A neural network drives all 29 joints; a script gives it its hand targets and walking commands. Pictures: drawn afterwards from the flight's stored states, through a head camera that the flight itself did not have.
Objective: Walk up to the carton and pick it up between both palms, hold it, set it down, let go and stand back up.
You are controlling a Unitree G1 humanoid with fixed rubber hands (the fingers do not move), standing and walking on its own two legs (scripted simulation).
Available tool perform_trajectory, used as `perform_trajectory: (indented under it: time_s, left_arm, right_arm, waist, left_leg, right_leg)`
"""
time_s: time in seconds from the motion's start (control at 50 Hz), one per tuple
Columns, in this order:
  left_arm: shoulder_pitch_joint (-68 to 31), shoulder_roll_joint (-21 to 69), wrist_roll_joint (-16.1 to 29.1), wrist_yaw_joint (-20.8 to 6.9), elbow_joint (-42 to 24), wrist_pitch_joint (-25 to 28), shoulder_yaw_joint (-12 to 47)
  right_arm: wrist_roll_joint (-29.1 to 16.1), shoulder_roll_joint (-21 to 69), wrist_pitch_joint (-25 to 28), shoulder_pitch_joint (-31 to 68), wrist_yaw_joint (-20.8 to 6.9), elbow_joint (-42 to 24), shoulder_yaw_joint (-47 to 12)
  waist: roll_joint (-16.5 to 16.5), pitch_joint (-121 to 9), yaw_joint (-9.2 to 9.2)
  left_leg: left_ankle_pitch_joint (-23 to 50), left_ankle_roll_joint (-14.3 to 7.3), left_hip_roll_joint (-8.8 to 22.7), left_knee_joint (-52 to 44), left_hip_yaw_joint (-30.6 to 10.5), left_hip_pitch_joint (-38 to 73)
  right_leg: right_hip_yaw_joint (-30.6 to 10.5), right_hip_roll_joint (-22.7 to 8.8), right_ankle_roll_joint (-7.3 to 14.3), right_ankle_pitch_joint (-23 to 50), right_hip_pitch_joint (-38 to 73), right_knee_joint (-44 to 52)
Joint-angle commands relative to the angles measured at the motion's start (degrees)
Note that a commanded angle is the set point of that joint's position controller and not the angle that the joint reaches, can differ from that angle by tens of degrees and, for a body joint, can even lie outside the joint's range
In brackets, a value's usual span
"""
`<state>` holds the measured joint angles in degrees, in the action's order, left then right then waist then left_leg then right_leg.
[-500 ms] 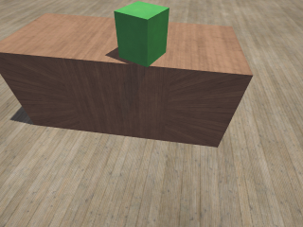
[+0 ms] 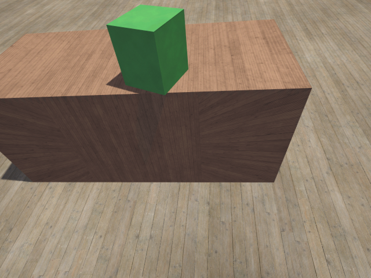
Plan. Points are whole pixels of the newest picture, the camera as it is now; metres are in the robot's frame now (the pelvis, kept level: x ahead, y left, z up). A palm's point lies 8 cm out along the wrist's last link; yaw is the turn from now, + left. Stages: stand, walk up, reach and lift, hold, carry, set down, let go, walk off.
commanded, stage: walk up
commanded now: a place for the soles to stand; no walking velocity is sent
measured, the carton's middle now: (152, 49) +0.95 +0.18 +0.05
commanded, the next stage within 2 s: none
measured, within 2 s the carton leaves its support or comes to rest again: neither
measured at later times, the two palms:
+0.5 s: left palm out of the picture +0.15 +0.44 -0.10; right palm (301, 271) +0.18 -0.20 -0.09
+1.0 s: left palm (28, 226) +0.28 +0.45 -0.07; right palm (277, 236) +0.27 -0.18 -0.12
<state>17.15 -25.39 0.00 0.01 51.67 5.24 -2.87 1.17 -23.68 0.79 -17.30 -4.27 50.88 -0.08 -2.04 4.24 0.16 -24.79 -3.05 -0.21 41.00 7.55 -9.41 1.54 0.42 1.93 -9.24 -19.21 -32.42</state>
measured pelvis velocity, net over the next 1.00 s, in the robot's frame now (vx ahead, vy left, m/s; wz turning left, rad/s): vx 0.21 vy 0.12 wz -0.01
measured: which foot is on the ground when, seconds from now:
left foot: up 0.00-0.38, down 0.40-0.86, up 0.88-1.00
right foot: down 0.00-0.42, up 0.44-0.82, down 0.84-1.00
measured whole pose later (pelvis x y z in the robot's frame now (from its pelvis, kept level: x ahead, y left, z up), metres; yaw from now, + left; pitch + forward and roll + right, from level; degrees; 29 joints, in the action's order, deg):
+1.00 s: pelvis +0.21 +0.12 +0.00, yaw -1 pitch -2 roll +1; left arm 15.1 -23.8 0.0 0.6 50.1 3.9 -2.8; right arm 0.7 -22.8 0.4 -14.9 -2.2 50.7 -0.1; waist -2.6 4.6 0.0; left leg -31.8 -1.0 0.5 50.3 1.2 -19.0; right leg 0.8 -1.7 1.3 -12.6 -20.0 -34.1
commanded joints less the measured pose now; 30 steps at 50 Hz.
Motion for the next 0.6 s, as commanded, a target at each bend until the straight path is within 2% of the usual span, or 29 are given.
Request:
perform_trajectory:
  time_s: [0.0,0.02,0.04,0.06,0.08,0.1,0.12,0.14,0.16,0.18,0.24,0.26,0.28,0.3,0.32,0.34,0.36,0.38,0.4,0.42,0.44,0.46,0.48,0.5,0.52,0.54,0.58]
  left_arm:
    - [11.8,-19.1,0.8,2.5,-2.2,0.4,-5.6]
    - [8.5,-16.7,1.0,2.4,-2.6,0.8,-4.4]
    - [6.9,-14.4,0.6,2.3,-2.8,1.0,-3.8]
    - [6.2,-13.3,0.7,2.1,-3.1,1.1,-3.1]
    - [5.3,-14.1,0.7,1.9,-2.7,1.5,-3.3]
    - [4.0,-14.0,0.5,1.5,-3.4,1.8,-3.6]
    - [5.0,-14.2,0.4,1.4,-3.3,2.1,-4.1]
    - [5.4,-14.4,0.2,1.3,-3.6,2.2,-4.3]
    - [5.3,-15.0,0.0,0.9,-3.7,2.1,-4.4]
    - [3.7,-15.7,-0.3,0.7,-4.6,2.3,-5.2]
    - [3.2,-16.1,-0.4,0.0,-4.9,1.7,-5.1]
    - [3.4,-16.3,-0.5,0.0,-4.8,1.6,-5.3]
    - [2.8,-17.1,-0.3,0.1,-5.0,1.6,-5.4]
    - [2.0,-16.8,-0.3,-0.1,-5.6,1.5,-5.3]
    - [0.0,-16.5,-0.3,-0.1,-6.0,1.3,-5.0]
    - [-1.0,-16.2,-0.4,0.0,-6.0,1.0,-5.1]
    - [-1.3,-13.9,-0.6,0.0,-6.2,0.6,-4.3]
    - [1.5,-10.3,-0.7,0.0,-6.7,0.2,-2.7]
    - [3.6,-5.2,-0.5,-0.1,-7.4,-0.2,-0.9]
    - [4.3,-8.5,0.0,0.8,-5.8,-0.6,-1.2]
    - [2.4,-12.1,-0.1,1.1,-5.3,-1.0,-1.8]
    - [0.0,-12.9,0.3,0.6,-4.6,-1.0,-2.2]
    - [0.4,-11.9,0.5,0.0,-3.8,-0.9,-2.7]
    - [1.6,-11.3,0.6,-0.8,-3.1,-0.9,-2.8]
    - [4.9,-10.6,0.8,-1.1,-2.8,-1.0,-3.0]
    - [6.9,-10.3,0.8,-1.2,-2.0,-1.0,-2.7]
    - [4.4,-9.6,0.1,-1.3,-2.8,-1.5,-2.4]
  right_arm:
    - [-0.2,-13.6,-0.1,4.1,1.6,-8.4,5.8]
    - [-0.6,-12.2,-0.3,4.0,1.4,-7.7,5.7]
    - [-1.0,-10.9,-0.1,4.4,1.0,-7.3,5.8]
    - [-0.7,-10.9,-0.1,3.3,0.6,-6.9,6.2]
    - [-0.9,-11.0,-0.4,2.2,0.3,-6.1,6.4]
    - [-0.8,-11.3,-0.5,0.9,0.0,-5.6,6.7]
    - [-0.4,-11.3,-0.5,1.2,-0.2,-5.1,6.6]
    - [-0.3,-11.1,-0.6,1.3,-0.2,-4.7,6.6]
    - [-0.2,-10.6,-0.6,2.0,-0.3,-4.7,6.4]
    - [-0.1,-11.1,-0.5,3.3,-0.5,-4.5,6.4]
    - [-0.2,-11.0,0.2,7.2,-1.0,-5.0,6.3]
    - [-0.3,-11.2,0.4,7.9,-1.0,-4.6,6.5]
    - [-0.1,-11.2,0.7,7.2,-0.9,-4.2,6.5]
    - [-0.4,-11.2,1.0,5.8,-0.9,-3.9,6.4]
    - [-0.3,-11.6,1.1,4.6,-0.8,-3.7,6.7]
    - [-0.2,-11.2,1.4,1.1,-0.5,-2.5,6.9]
    - [-0.1,-11.4,1.8,-4.1,0.1,-1.0,7.3]
    - [0.7,-14.8,2.3,-8.7,0.8,0.7,8.6]
    - [1.3,-18.5,3.0,-9.0,1.5,0.1,9.5]
    - [0.4,-22.0,3.0,-5.8,1.9,-1.5,10.1]
    - [-0.9,-21.9,2.7,-2.6,1.5,-2.3,10.2]
    - [-0.7,-18.6,2.5,-1.1,1.5,-3.0,9.2]
    - [-0.4,-16.3,2.6,0.4,1.6,-3.2,8.1]
    - [-0.9,-14.3,2.7,0.8,1.9,-3.2,7.3]
    - [-1.1,-14.1,3.1,1.1,2.0,-3.7,7.3]
    - [-1.1,-14.1,3.3,2.3,2.0,-3.9,7.2]
    - [-1.4,-12.8,3.2,-0.9,2.0,-4.7,6.8]
  waist:
    - [3.9,-4.3,4.61]
    - [3.0,0.2,3.34]
    - [2.9,3.7,2.05]
    - [3.4,3.5,0.71]
    - [5.8,3.2,0.41]
    - [6.0,2.0,-0.12]
    - [6.2,0.2,0.14]
    - [4.3,-1.1,0.3]
    - [7.3,-2.0,0.49]
    - [8.0,-2.3,0.98]
    - [11.2,-1.1,1.88]
    - [11.0,-1.4,2.7]
    - [10.4,-2.0,2.73]
    - [12.2,-4.5,2.19]
    - [11.7,-6.0,0.6]
    - [10.7,-7.4,-1.39]
    - [7.1,-10.2,-3.8]
    - [-3.3,-12.4,-5.58]
    - [-14.3,-8.3,-5.06]
    - [-15.1,-5.7,-4.96]
    - [-11.2,-1.6,-3.94]
    - [-7.1,4.4,-3.05]
    - [-7.0,6.8,-1.39]
    - [-7.1,8.5,-0.88]
    - [-9.9,7.4,0.16]
    - [-11.9,4.0,0.43]
    - [-8.3,1.1,-2.12]
  left_leg:
    - [-5.6,1.9,1.9,26.8,-13.3,-28.9]
    - [-2.1,1.0,3.6,26.6,-14.1,-27.5]
    - [1.4,1.3,3.7,23.4,-14.8,-25.8]
    - [3.5,1.1,3.4,21.2,-14.9,-23.8]
    - [5.6,1.5,3.7,20.1,-14.6,-22.9]
    - [7.4,2.1,3.2,18.9,-13.7,-21.2]
    - [8.0,2.3,3.4,17.5,-13.4,-21.8]
    - [8.4,2.7,4.1,16.0,-12.3,-21.8]
    - [7.7,3.1,5.2,12.5,-11.0,-21.8]
    - [7.4,3.3,6.0,10.3,-10.7,-22.5]
    - [9.5,3.2,7.7,0.5,-8.6,-18.6]
    - [9.9,3.2,7.0,-1.1,-7.7,-18.0]
    - [11.6,2.9,7.4,-2.9,-7.7,-17.4]
    - [11.7,2.5,7.3,-4.7,-7.2,-13.6]
    - [11.3,2.0,6.6,-5.3,-6.2,-9.2]
    - [12.5,2.0,5.4,-9.9,-4.0,-4.4]
    - [12.5,1.9,4.4,-13.4,-4.1,2.3]
    - [6.0,1.4,5.8,-16.8,-9.2,10.4]
    - [-1.1,-0.2,18.0,-23.9,-29.3,13.7]
    - [-7.4,-7.3,24.5,-28.7,-40.1,12.3]
    - [-15.2,-10.3,24.8,-28.5,-38.4,5.9]
    - [-15.4,-8.6,20.4,-29.8,-33.8,-1.3]
    - [-10.5,-7.0,16.6,-29.2,-27.2,-5.5]
    - [-3.6,-3.9,13.7,-29.6,-22.5,-7.8]
    - [2.4,-3.0,13.0,-29.7,-19.0,-5.8]
    - [5.7,-4.6,12.1,-28.8,-16.1,-3.6]
    - [12.7,-6.8,12.5,-26.4,-15.2,4.0]
  right_leg:
    - [-37.4,-27.3,18.0,-7.8,22.4,15.6]
    - [-28.8,-24.1,15.1,-5.4,16.6,15.9]
    - [-22.5,-19.6,12.7,-2.2,11.3,16.5]
    - [-18.3,-16.5,9.9,-1.7,9.5,17.0]
    - [-15.6,-15.5,9.6,-0.4,7.0,17.6]
    - [-13.1,-13.6,8.4,-0.7,7.9,18.4]
    - [-13.1,-14.2,9.6,1.0,9.2,17.6]
    - [-11.6,-14.2,9.8,1.0,9.2,17.3]
    - [-9.9,-14.3,10.3,-1.2,9.7,17.0]
    - [-10.6,-14.9,11.1,-5.2,10.0,16.8]
    - [-7.6,-13.0,10.2,-14.8,5.8,16.5]
    - [-8.1,-12.7,10.0,-15.6,7.4,15.7]
    - [-9.1,-14.3,10.2,-12.4,8.2,14.0]
    - [-7.4,-13.6,9.6,-11.6,7.7,12.2]
    - [-6.9,-13.6,9.1,-8.6,6.3,9.6]
    - [-5.1,-12.9,8.6,-4.5,4.8,3.9]
    - [-3.6,-11.1,6.8,-2.6,3.1,-3.9]
    - [-1.0,-6.6,4.6,-6.6,-3.5,-17.6]
    - [1.4,0.3,1.2,-20.8,-16.8,-30.7]
    - [-2.5,1.5,0.9,-23.3,-24.0,-35.4]
    - [-5.0,-2.8,1.8,-20.4,-24.4,-36.8]
    - [-4.6,-4.4,1.4,-16.5,-22.5,-35.2]
    - [-5.3,-4.9,1.3,-13.2,-18.1,-32.6]
    - [-5.6,-4.7,0.7,-9.1,-15.0,-29.5]
    - [-5.3,-4.1,0.2,-6.7,-13.7,-28.1]
    - [-4.0,-3.6,-0.6,-5.9,-11.3,-27.1]
    - [-2.6,-2.8,-1.8,-6.7,-12.3,-22.0]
